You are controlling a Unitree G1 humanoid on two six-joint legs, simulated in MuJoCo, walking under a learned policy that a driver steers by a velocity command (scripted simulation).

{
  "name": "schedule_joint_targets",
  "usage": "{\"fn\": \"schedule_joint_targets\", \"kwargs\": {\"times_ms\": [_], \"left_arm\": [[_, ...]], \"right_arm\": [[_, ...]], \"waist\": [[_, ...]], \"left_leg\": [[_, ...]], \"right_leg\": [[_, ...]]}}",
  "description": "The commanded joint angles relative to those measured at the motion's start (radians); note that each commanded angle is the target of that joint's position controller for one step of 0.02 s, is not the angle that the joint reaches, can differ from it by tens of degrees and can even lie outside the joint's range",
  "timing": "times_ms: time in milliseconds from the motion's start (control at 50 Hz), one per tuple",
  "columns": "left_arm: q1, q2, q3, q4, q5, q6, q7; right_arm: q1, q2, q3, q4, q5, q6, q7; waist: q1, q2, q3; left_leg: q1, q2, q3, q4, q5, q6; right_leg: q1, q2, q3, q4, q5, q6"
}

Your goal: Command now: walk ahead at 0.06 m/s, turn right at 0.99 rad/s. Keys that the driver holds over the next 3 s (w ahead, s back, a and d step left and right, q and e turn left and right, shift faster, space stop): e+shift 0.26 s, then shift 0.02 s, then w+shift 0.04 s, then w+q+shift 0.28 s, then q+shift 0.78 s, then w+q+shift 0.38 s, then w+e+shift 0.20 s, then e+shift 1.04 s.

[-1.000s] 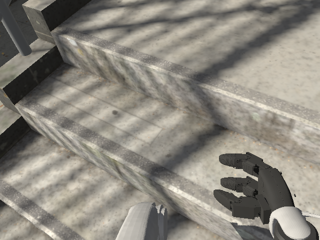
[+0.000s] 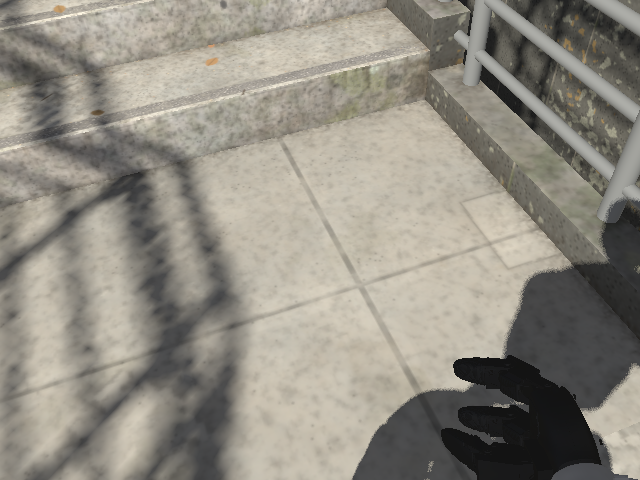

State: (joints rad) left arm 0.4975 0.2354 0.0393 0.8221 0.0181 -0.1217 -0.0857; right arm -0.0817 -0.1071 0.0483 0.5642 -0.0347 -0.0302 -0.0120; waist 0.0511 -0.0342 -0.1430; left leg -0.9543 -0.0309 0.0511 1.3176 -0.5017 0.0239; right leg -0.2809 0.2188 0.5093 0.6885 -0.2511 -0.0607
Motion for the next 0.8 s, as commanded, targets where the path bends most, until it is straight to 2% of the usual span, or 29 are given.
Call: {"fn": "schedule_joint_targets", "kwargs": {"times_ms": [20,40,60,80,100,140,180,280,360,400,440,460,480,500,520,540,560,580,600,620,640,660,680,700,720,740,760,780,800], "left_arm": [[-0.056,0.104,0.050,-0.121,0.024,0.009,-0.030],[-0.136,0.132,0.059,-0.073,0.007,0.020,-0.002],[-0.125,0.108,0.040,-0.076,0.019,0.029,0.031],[-0.194,0.037,0.003,-0.097,0.058,0.033,0.046],[-0.260,0.009,-0.017,-0.123,0.082,0.037,0.041],[-0.322,0.015,-0.032,-0.145,0.064,0.033,-0.004],[-0.362,0.037,-0.041,-0.181,0.042,0.017,-0.036],[-0.503,0.124,-0.028,-0.258,0.058,0.008,-0.033],[-0.382,0.157,0.002,-0.165,0.058,0.024,-0.001],[-0.399,0.173,0.023,-0.126,0.028,0.000,0.020],[-0.401,0.202,0.050,-0.111,0.000,-0.016,0.048],[-0.057,0.131,0.036,-0.027,0.003,0.048,0.075],[-0.209,0.237,0.048,-0.103,0.055,0.027,0.048],[-0.342,0.303,0.066,-0.179,0.068,0.036,0.031],[-0.351,0.096,0.027,-0.180,0.030,0.045,0.068],[-0.443,0.073,0.003,-0.195,0.020,0.041,0.071],[-0.634,0.132,0.017,-0.233,0.031,0.034,0.089],[-0.743,0.153,0.029,-0.255,0.039,0.027,0.100],[-0.883,0.176,0.040,-0.266,0.026,0.021,0.100],[-0.829,0.102,0.030,-0.266,0.005,0.038,0.109],[-0.745,0.138,0.035,-0.279,-0.006,0.049,0.107],[-0.626,-0.027,-0.006,-0.319,0.087,0.056,0.020],[-0.302,-0.004,0.028,-0.338,0.079,0.064,-0.024],[-0.300,0.145,0.066,-0.228,0.003,0.040,0.018],[-0.447,0.240,0.072,-0.230,-0.006,0.036,0.049],[-0.501,0.255,0.055,-0.220,0.037,0.046,0.063],[-0.534,0.231,0.043,-0.227,0.066,0.042,0.080],[-0.558,0.209,0.040,-0.226,0.058,0.037,0.091],[-0.586,0.163,0.025,-0.235,0.055,0.032,0.088]], "right_arm": [[0.305,-0.359,-0.121,-0.015,-0.032,-0.047,0.014],[0.143,-0.272,-0.096,0.009,0.006,-0.080,0.027],[0.079,-0.133,-0.064,0.058,0.022,-0.102,0.020],[0.085,-0.008,-0.037,0.113,0.045,-0.117,-0.004],[0.073,0.034,-0.032,0.129,0.062,-0.126,-0.045],[0.066,-0.065,-0.065,0.138,0.061,-0.133,-0.106],[0.063,-0.150,-0.087,0.142,0.023,-0.127,-0.117],[0.151,-0.245,-0.094,0.141,-0.024,-0.117,-0.095],[0.258,-0.246,-0.053,0.179,-0.071,-0.094,-0.015],[0.359,-0.246,-0.039,0.205,-0.044,-0.059,-0.009],[0.401,-0.209,-0.032,0.197,-0.043,-0.053,0.011],[0.283,-0.250,-0.092,0.146,0.006,-0.023,0.034],[0.369,-0.149,-0.041,0.156,-0.035,-0.060,0.037],[0.580,-0.124,-0.061,0.204,-0.027,-0.090,0.021],[0.320,-0.243,-0.105,0.067,0.048,-0.036,-0.003],[0.290,-0.250,-0.115,0.032,0.052,-0.014,-0.017],[0.416,-0.266,-0.119,0.027,0.042,0.011,-0.029],[0.645,-0.275,-0.131,0.062,0.034,0.044,-0.035],[0.856,-0.260,-0.133,0.090,0.044,0.080,-0.035],[0.872,-0.249,-0.148,0.153,0.052,0.097,-0.034],[0.841,-0.267,-0.158,0.114,0.045,0.104,-0.024],[0.738,-0.339,-0.150,0.137,0.001,-0.034,0.070],[0.665,-0.406,-0.122,0.034,0.002,-0.066,0.078],[0.615,-0.372,-0.119,0.023,0.003,-0.069,0.111],[0.577,-0.346,-0.113,0.054,0.008,-0.074,0.121],[0.513,-0.276,-0.077,0.047,0.011,-0.079,0.111],[0.456,-0.188,-0.040,0.085,-0.012,-0.076,0.109],[0.451,-0.153,-0.027,0.122,-0.030,-0.072,0.103],[0.493,-0.165,-0.030,0.172,-0.034,-0.073,0.084]], "waist": [[-0.162,0.364,-0.118],[-0.099,0.272,0.049],[-0.034,0.061,0.021],[-0.028,-0.055,0.018],[-0.017,-0.060,0.020],[-0.039,0.110,-0.019],[-0.033,0.065,-0.020],[-0.074,0.076,0.043],[-0.074,0.074,0.139],[-0.104,-0.097,0.065],[-0.078,-0.139,-0.025],[0.031,-0.190,-0.051],[0.014,-0.169,-0.022],[-0.107,-0.112,-0.050],[-0.122,0.016,-0.129],[-0.168,0.008,-0.051],[-0.322,0.004,0.013],[-0.435,-0.092,-0.008],[-0.554,-0.232,-0.032],[-0.515,-0.073,0.007],[-0.494,0.000,0.026],[-0.284,0.548,0.201],[-0.098,0.771,0.021],[-0.129,0.448,0.208],[-0.166,0.201,0.159],[-0.184,0.058,0.132],[-0.160,0.004,0.211],[-0.151,0.001,0.241],[-0.170,0.020,0.208]], "left_leg": [[0.712,0.487,-1.231,-0.881,0.272,0.509],[0.464,0.421,-0.941,-0.802,0.040,0.402],[0.422,0.409,-0.680,-0.757,0.109,0.326],[0.412,0.367,-0.489,-0.713,0.252,0.259],[0.427,0.301,-0.350,-0.752,0.320,0.186],[0.480,0.256,-0.215,-0.788,0.547,0.188],[0.490,0.252,-0.081,-0.806,0.503,0.154],[0.560,0.280,0.107,-0.810,0.304,0.083],[0.419,0.374,0.007,-0.804,-0.285,0.095],[0.428,0.278,0.058,-0.605,-0.325,0.082],[0.177,0.136,0.112,-0.311,-0.119,0.005],[0.002,0.090,0.250,0.024,-0.309,-0.089],[-0.097,0.003,0.039,0.177,-0.181,-0.017],[-0.088,-0.018,-0.019,0.533,-0.090,-0.013],[-0.008,0.032,0.057,0.427,-0.105,-0.055],[0.064,0.001,0.077,0.314,-0.131,-0.049],[0.232,-0.006,0.101,0.217,-0.112,-0.024],[0.353,0.003,0.128,0.179,-0.181,-0.006],[0.483,0.044,0.100,0.060,-0.295,0.035],[0.658,-0.071,0.024,-0.035,-0.214,0.132],[0.758,-0.100,-0.076,-0.272,-0.105,0.235],[0.676,-0.055,-0.722,-0.702,0.230,0.386],[0.693,0.134,-1.451,-0.985,0.305,0.327],[0.624,0.198,-1.344,-0.891,0.342,0.210],[0.650,0.181,-1.220,-0.785,0.045,0.231],[0.536,0.135,-1.211,-0.746,-0.395,0.321],[0.319,0.100,-1.157,-0.691,-0.503,0.390],[0.203,0.089,-1.078,-0.660,-0.443,0.391],[0.226,0.062,-1.000,-0.630,-0.327,0.379]], "right_leg": [[-0.704,0.002,-0.142,1.178,-0.101,0.108],[-0.727,-0.084,-0.235,1.288,-0.016,0.104],[-0.663,-0.144,-0.309,1.173,-0.017,0.084],[-0.614,-0.209,-0.350,1.021,-0.085,0.073],[-0.527,-0.270,-0.379,0.893,-0.165,0.090],[-0.491,-0.264,-0.434,0.964,-0.146,0.108],[-0.457,-0.276,-0.426,0.953,-0.075,0.081],[-0.372,-0.333,-0.455,0.550,-0.018,0.075],[-0.156,-0.334,-0.487,0.236,0.164,0.061],[0.044,-0.282,-0.560,0.018,0.368,0.039],[0.357,-0.329,-0.394,0.020,0.379,-0.009],[0.577,-0.318,-0.493,-0.092,0.087,-0.039],[0.480,-0.488,-0.204,-0.025,0.663,-0.134],[0.364,-0.643,-0.170,-0.040,0.811,-0.195],[0.334,-0.561,-0.209,-0.187,0.054,-0.060],[0.241,-0.489,-0.338,-0.229,0.079,-0.008],[0.037,-0.477,-0.408,-0.312,0.115,-0.002],[0.021,-0.501,-0.431,-0.304,0.118,-0.011],[0.010,-0.520,-0.510,-0.261,0.210,0.005],[-0.147,-0.323,-0.693,-0.113,0.468,0.041],[-0.283,-0.284,-0.681,0.297,0.417,0.019],[-0.640,-0.082,-0.480,0.919,-0.067,-0.082],[-0.683,0.033,-0.115,1.059,0.053,-0.050],[-0.766,-0.044,-0.070,1.095,0.137,0.030],[-0.759,-0.095,-0.140,1.128,0.075,0.086],[-0.722,-0.144,-0.178,1.123,0.095,0.105],[-0.655,-0.152,-0.207,1.152,0.052,0.090],[-0.612,-0.154,-0.214,1.140,-0.041,0.069],[-0.619,-0.154,-0.220,1.087,-0.062,0.053]]}}
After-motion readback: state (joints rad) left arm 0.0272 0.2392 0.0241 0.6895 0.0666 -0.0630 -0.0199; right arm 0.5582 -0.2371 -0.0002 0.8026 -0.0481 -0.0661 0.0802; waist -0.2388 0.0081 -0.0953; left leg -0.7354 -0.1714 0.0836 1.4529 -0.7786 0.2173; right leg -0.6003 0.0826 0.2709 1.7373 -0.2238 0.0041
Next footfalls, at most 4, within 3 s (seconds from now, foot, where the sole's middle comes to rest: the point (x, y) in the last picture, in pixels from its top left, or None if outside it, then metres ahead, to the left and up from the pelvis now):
0.36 right None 0.06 -0.14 -0.66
0.64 left None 0.14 -0.05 -0.64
1.14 right None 0.23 -0.39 -0.64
1.60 left None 0.04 -0.14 -0.68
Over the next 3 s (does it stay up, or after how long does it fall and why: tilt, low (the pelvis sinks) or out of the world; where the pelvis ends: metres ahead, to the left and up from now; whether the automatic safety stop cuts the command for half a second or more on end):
stays up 0.11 -0.21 0.03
